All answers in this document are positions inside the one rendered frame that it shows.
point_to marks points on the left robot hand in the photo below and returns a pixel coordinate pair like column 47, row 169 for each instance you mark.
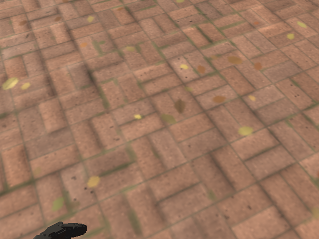
column 62, row 230

